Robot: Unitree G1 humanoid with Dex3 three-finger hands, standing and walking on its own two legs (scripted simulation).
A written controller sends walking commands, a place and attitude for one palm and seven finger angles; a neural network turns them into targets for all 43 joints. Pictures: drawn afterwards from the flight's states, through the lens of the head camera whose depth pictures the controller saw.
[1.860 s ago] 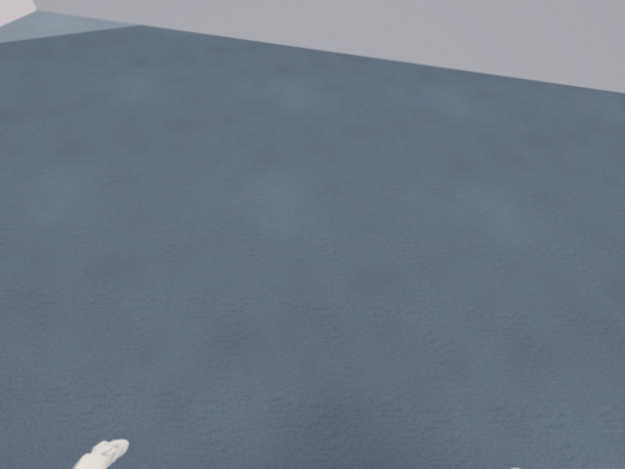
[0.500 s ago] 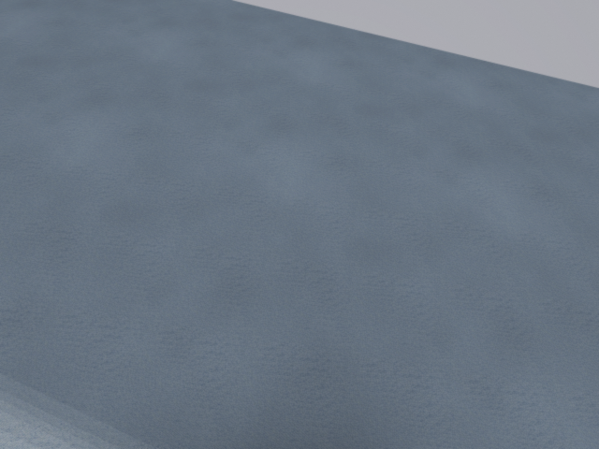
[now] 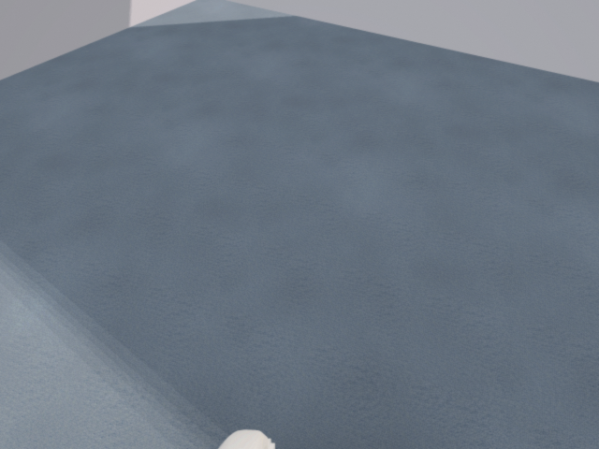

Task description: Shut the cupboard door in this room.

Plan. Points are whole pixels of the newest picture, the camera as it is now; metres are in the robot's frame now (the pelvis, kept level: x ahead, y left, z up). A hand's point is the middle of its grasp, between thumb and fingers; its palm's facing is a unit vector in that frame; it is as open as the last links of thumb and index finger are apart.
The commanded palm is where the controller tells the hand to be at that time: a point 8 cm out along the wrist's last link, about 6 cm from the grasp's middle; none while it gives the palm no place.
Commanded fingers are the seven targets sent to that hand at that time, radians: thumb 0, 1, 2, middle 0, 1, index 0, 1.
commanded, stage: turn or walk to find it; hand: left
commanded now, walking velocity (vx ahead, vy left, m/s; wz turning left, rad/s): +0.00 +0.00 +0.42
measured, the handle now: out of the picture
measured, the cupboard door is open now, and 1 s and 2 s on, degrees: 82 82 82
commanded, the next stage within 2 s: none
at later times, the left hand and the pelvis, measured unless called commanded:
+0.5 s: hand out of the picture -0.01 +0.29 -0.17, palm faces +0.25 -0.94 -0.23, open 7.4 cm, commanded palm none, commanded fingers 0.00 0.90 0.90 -0.20 -0.30 -0.20 -0.30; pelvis -0.02 +0.07 +0.00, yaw +11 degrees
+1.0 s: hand out of the picture -0.03 +0.21 -0.15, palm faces +0.42 -0.87 -0.26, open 7.4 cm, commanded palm none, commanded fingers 0.00 0.90 0.90 -0.20 -0.30 -0.20 -0.30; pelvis -0.04 +0.00 +0.00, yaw +26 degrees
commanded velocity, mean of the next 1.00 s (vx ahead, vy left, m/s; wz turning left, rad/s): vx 0.00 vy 0.00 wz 0.42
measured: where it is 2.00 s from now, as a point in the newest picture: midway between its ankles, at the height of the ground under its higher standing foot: outside the picture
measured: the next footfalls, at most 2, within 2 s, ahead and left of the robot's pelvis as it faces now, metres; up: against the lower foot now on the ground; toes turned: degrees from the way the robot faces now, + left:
left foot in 0.22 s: +0.01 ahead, +0.14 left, +0.00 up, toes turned +11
right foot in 0.80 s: +0.03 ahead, -0.07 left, +0.00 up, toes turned +18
